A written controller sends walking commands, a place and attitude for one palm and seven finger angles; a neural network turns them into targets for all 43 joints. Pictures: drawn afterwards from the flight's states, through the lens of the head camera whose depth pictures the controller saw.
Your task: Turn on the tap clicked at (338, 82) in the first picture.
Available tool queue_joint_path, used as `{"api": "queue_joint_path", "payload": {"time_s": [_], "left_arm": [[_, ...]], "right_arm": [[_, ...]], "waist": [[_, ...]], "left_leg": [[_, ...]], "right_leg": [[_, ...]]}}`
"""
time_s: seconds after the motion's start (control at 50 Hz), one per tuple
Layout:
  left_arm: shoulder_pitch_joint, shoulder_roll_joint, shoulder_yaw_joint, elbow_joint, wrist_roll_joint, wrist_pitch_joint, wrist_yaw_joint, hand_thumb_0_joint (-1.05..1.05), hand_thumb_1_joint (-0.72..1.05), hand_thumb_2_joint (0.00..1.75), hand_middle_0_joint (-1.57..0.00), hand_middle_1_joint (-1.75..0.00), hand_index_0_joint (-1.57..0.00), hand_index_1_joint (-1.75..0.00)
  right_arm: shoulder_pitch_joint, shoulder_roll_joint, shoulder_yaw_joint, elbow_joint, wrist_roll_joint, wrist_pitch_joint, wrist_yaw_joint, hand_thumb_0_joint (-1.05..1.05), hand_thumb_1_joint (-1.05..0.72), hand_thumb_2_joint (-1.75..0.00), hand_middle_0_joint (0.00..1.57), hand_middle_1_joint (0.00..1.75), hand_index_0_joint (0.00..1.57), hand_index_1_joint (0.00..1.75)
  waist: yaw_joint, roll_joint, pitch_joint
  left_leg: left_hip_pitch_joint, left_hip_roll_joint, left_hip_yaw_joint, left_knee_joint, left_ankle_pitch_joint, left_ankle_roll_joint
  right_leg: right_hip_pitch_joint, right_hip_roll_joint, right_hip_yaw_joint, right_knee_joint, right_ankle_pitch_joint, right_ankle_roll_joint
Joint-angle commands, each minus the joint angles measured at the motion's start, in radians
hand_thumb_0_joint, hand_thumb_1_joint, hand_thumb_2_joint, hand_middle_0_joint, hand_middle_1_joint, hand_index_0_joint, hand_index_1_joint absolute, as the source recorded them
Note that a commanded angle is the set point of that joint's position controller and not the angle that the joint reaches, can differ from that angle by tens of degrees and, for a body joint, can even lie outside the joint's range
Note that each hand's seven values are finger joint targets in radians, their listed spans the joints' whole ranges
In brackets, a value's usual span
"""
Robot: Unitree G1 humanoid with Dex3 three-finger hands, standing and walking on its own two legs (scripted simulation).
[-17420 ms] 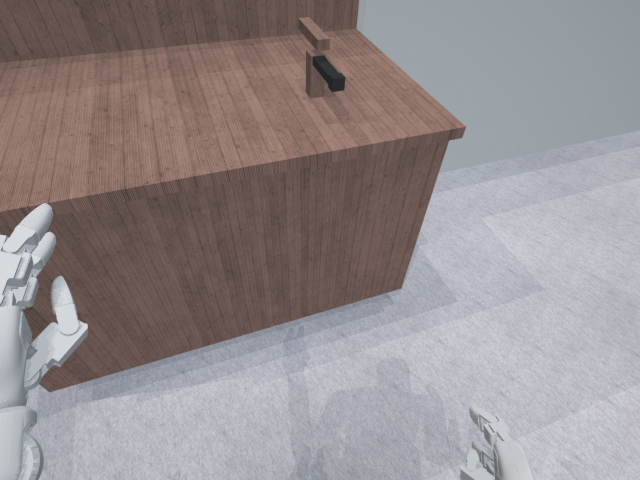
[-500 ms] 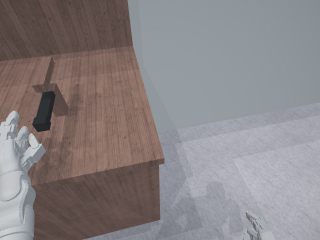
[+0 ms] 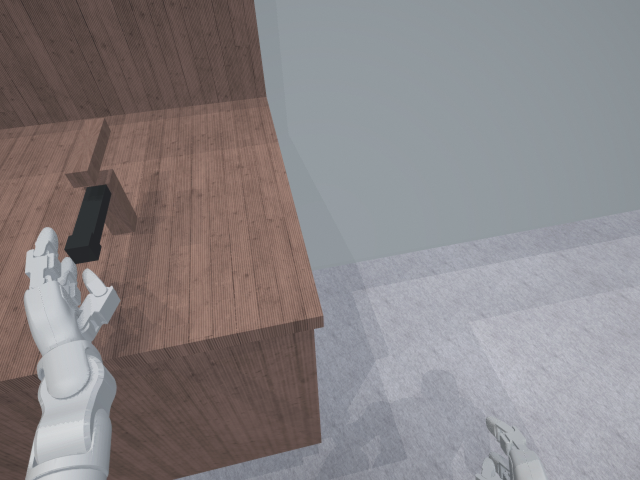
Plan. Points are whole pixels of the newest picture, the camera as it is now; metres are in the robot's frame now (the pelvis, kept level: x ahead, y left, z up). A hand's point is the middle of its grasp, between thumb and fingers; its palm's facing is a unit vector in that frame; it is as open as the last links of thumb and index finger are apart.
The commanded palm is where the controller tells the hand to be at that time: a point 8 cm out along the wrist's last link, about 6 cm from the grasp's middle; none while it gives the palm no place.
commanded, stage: push the lever round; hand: left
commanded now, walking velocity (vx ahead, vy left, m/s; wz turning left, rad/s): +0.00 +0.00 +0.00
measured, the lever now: (83, 248) +0.35 +0.34 +0.12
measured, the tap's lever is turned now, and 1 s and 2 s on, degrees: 0 13 45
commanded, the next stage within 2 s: none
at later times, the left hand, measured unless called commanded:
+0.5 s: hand (132, 275) +0.32 +0.26 +0.11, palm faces +0.71 -0.71 -0.05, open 7.9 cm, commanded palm +0.28 +0.28 +0.10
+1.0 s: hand (158, 264) +0.34 +0.24 +0.11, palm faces +0.78 -0.63 -0.05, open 8.1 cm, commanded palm +0.30 +0.25 +0.10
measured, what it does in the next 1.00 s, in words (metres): stands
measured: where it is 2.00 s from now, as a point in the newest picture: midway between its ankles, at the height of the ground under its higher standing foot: outside the picture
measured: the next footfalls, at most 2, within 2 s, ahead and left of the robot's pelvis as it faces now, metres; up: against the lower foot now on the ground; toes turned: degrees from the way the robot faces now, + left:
none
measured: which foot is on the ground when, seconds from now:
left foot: down 0.00-1.00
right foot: down 0.00-1.00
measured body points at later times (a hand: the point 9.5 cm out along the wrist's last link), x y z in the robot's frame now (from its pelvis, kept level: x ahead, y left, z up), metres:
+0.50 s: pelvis +0.00 +0.00 +0.00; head +0.01 -0.02 +0.45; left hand +0.28 +0.30 +0.11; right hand +0.17 -0.24 -0.11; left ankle +0.00 +0.11 -0.72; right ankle +0.00 -0.08 -0.72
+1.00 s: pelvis -0.01 +0.00 +0.00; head -0.01 -0.01 +0.45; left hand +0.29 +0.27 +0.11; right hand +0.18 -0.22 -0.10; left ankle +0.00 +0.11 -0.72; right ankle +0.00 -0.08 -0.72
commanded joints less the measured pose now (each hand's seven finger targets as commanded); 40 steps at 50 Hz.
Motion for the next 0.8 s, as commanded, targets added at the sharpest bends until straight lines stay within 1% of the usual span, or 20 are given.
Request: {"api": "queue_joint_path", "payload": {"time_s": [0.0,0.06,0.08,0.14,0.16,0.18,0.26,0.28,0.32,0.36,0.4,0.44,0.46,0.52,0.64,0.66,0.68,0.74,0.76,0.78], "left_arm": [[-0.306,0.206,0.036,-0.211,0.025,-0.059,0.036,0.00,0.90,0.90,-0.15,-0.15,-0.15,-0.15],[-0.291,0.203,0.036,-0.221,0.041,-0.061,0.063,0.00,0.90,0.90,-0.15,-0.15,-0.15,-0.15],[-0.287,0.181,0.018,-0.194,0.041,-0.056,0.068,0.00,0.90,0.90,-0.15,-0.15,-0.15,-0.15],[-0.312,0.170,0.008,-0.178,0.040,-0.039,0.088,0.00,0.90,0.90,-0.15,-0.15,-0.15,-0.15],[-0.314,0.194,0.036,-0.155,0.047,-0.030,0.100,0.00,0.90,0.90,-0.15,-0.15,-0.15,-0.15],[-0.342,0.169,0.008,-0.153,0.050,-0.026,0.105,0.00,0.90,0.90,-0.15,-0.15,-0.15,-0.15],[-0.355,0.164,0.002,-0.159,0.070,-0.016,0.134,0.00,0.90,0.90,-0.15,-0.15,-0.15,-0.15],[-0.371,0.121,-0.042,-0.163,0.072,-0.016,0.139,0.00,0.90,0.90,-0.15,-0.15,-0.15,-0.15],[-0.393,0.116,-0.051,-0.139,0.073,-0.013,0.154,0.00,0.90,0.90,-0.15,-0.15,-0.15,-0.15],[-0.422,0.126,-0.043,-0.142,0.082,-0.013,0.173,0.00,0.90,0.90,-0.15,-0.15,-0.15,-0.15],[-0.457,0.091,-0.083,-0.136,0.086,-0.010,0.186,0.00,0.90,0.90,-0.15,-0.15,-0.15,-0.15],[-0.451,0.111,-0.063,-0.106,0.092,0.000,0.203,0.00,0.90,0.90,-0.15,-0.15,-0.15,-0.15],[-0.471,0.126,-0.049,-0.117,0.100,0.001,0.212,0.00,0.90,0.90,-0.15,-0.15,-0.15,-0.15],[-0.499,0.047,-0.131,-0.118,0.113,0.006,0.228,0.00,0.90,0.90,-0.15,-0.15,-0.15,-0.15],[-0.571,0.003,-0.180,-0.083,0.137,0.017,0.288,0.00,0.90,0.90,-0.15,-0.15,-0.15,-0.15],[-0.579,0.046,-0.137,-0.071,0.146,0.019,0.304,0.00,0.90,0.90,-0.15,-0.15,-0.15,-0.15],[-0.597,0.010,-0.171,-0.081,0.153,0.020,0.311,0.00,0.90,0.90,-0.15,-0.15,-0.15,-0.15],[-0.612,-0.005,-0.181,-0.063,0.162,0.030,0.338,0.00,0.90,0.90,-0.15,-0.15,-0.15,-0.15],[-0.597,0.032,-0.133,-0.047,0.167,0.035,0.350,0.00,0.90,0.90,-0.15,-0.15,-0.15,-0.15],[-0.603,0.006,-0.159,-0.041,0.167,0.039,0.353,0.00,0.90,0.90,-0.15,-0.15,-0.15,-0.15]], "right_arm": [[-0.115,-0.122,-0.042,-0.143,-0.001,-0.039,-0.018,0.00,-0.90,-0.90,0.20,0.30,0.20,0.30],[-0.111,-0.119,-0.044,-0.140,-0.007,-0.030,-0.014,0.00,-0.90,-0.90,0.20,0.30,0.20,0.30],[-0.109,-0.117,-0.041,-0.142,-0.006,-0.026,-0.011,0.00,-0.90,-0.90,0.20,0.30,0.20,0.30],[-0.119,-0.120,-0.042,-0.147,-0.005,-0.013,-0.011,0.00,-0.90,-0.90,0.20,0.30,0.20,0.30],[-0.124,-0.121,-0.042,-0.139,-0.004,-0.005,-0.014,0.00,-0.90,-0.90,0.20,0.30,0.20,0.30],[-0.125,-0.119,-0.039,-0.142,-0.004,-0.001,-0.013,0.00,-0.90,-0.90,0.20,0.30,0.20,0.30],[-0.126,-0.119,-0.044,-0.137,-0.007,0.012,-0.015,0.00,-0.90,-0.90,0.20,0.30,0.20,0.30],[-0.127,-0.116,-0.043,-0.141,-0.007,0.013,-0.013,0.00,-0.90,-0.90,0.20,0.30,0.20,0.30],[-0.129,-0.119,-0.043,-0.136,-0.009,0.016,-0.014,0.00,-0.90,-0.90,0.20,0.30,0.20,0.30],[-0.135,-0.121,-0.044,-0.127,-0.010,0.022,-0.018,0.00,-0.90,-0.90,0.20,0.30,0.20,0.30],[-0.142,-0.118,-0.041,-0.127,-0.011,0.025,-0.018,0.00,-0.90,-0.90,0.20,0.30,0.20,0.30],[-0.142,-0.120,-0.043,-0.122,-0.013,0.032,-0.020,0.00,-0.90,-0.90,0.20,0.30,0.20,0.30],[-0.149,-0.120,-0.043,-0.116,-0.013,0.039,-0.023,0.00,-0.90,-0.90,0.20,0.30,0.20,0.30],[-0.152,-0.111,-0.041,-0.118,-0.013,0.042,-0.019,0.00,-0.90,-0.90,0.20,0.30,0.20,0.30],[-0.172,-0.108,-0.039,-0.107,-0.019,0.051,-0.021,0.00,-0.90,-0.90,0.20,0.30,0.20,0.30],[-0.171,-0.110,-0.039,-0.097,-0.019,0.059,-0.023,0.00,-0.90,-0.90,0.20,0.30,0.20,0.30],[-0.177,-0.103,-0.037,-0.105,-0.020,0.062,-0.020,0.00,-0.90,-0.90,0.20,0.30,0.20,0.30],[-0.184,-0.098,-0.037,-0.103,-0.024,0.071,-0.017,0.00,-0.90,-0.90,0.20,0.30,0.20,0.30],[-0.181,-0.101,-0.041,-0.091,-0.026,0.077,-0.019,0.00,-0.90,-0.90,0.20,0.30,0.20,0.30],[-0.192,-0.095,-0.038,-0.101,-0.025,0.083,-0.017,0.00,-0.90,-0.90,0.20,0.30,0.20,0.30]], "waist": [[-0.016,-0.020,-0.162],[-0.004,0.020,-0.197],[-0.013,-0.015,-0.183],[-0.014,-0.041,-0.176],[-0.010,-0.037,-0.157],[-0.020,-0.044,-0.159],[-0.013,-0.013,-0.182],[-0.024,-0.018,-0.182],[-0.028,-0.053,-0.164],[-0.029,-0.043,-0.161],[-0.037,-0.043,-0.164],[-0.032,-0.068,-0.170],[-0.029,-0.030,-0.174],[-0.038,-0.025,-0.173],[-0.048,-0.059,-0.161],[-0.042,-0.060,-0.155],[-0.043,-0.037,-0.174],[-0.042,-0.061,-0.181],[-0.031,-0.067,-0.178],[-0.037,-0.068,-0.174]], "left_leg": [[0.021,0.000,0.001,-0.093,0.151,0.013],[0.037,0.000,0.005,-0.087,0.191,0.009],[0.028,0.001,0.002,-0.088,0.192,0.010],[0.014,-0.001,0.007,-0.086,0.180,0.014],[0.010,0.001,0.007,-0.091,0.166,0.015],[0.008,-0.001,0.006,-0.093,0.156,0.017],[0.029,0.001,0.007,-0.093,0.183,0.013],[0.038,0.001,0.007,-0.092,0.189,0.015],[0.031,0.002,0.002,-0.092,0.167,0.017],[0.037,0.002,-0.001,-0.095,0.157,0.017],[0.039,0.001,-0.003,-0.097,0.146,0.017],[0.031,0.001,-0.002,-0.097,0.148,0.018],[0.041,0.001,0.002,-0.099,0.153,0.017],[0.061,0.005,-0.008,-0.103,0.170,0.010],[0.067,0.007,-0.016,-0.109,0.122,0.013],[0.061,0.009,-0.019,-0.117,0.109,0.010],[0.069,0.006,-0.015,-0.117,0.121,0.010],[0.066,0.008,-0.012,-0.112,0.141,0.010],[0.061,0.010,-0.014,-0.118,0.137,0.008],[0.058,0.008,-0.009,-0.116,0.130,0.012]], "right_leg": [[0.100,-0.047,0.076,-0.122,0.168,0.041],[0.122,-0.048,0.075,-0.109,0.216,0.038],[0.121,-0.050,0.072,-0.110,0.225,0.040],[0.126,-0.055,0.080,-0.122,0.222,0.045],[0.117,-0.053,0.080,-0.129,0.197,0.044],[0.114,-0.056,0.081,-0.131,0.186,0.045],[0.127,-0.055,0.080,-0.129,0.210,0.040],[0.120,-0.056,0.077,-0.126,0.219,0.042],[0.109,-0.056,0.080,-0.138,0.197,0.044],[0.103,-0.055,0.079,-0.144,0.173,0.042],[0.099,-0.059,0.081,-0.147,0.161,0.042],[0.113,-0.061,0.083,-0.152,0.164,0.043],[0.114,-0.062,0.086,-0.153,0.166,0.041],[0.106,-0.060,0.072,-0.144,0.179,0.035],[0.083,-0.061,0.070,-0.160,0.113,0.037],[0.089,-0.060,0.071,-0.166,0.092,0.034],[0.097,-0.065,0.074,-0.161,0.107,0.034],[0.109,-0.068,0.071,-0.162,0.130,0.034],[0.118,-0.065,0.072,-0.168,0.118,0.032],[0.116,-0.070,0.076,-0.173,0.112,0.035]]}}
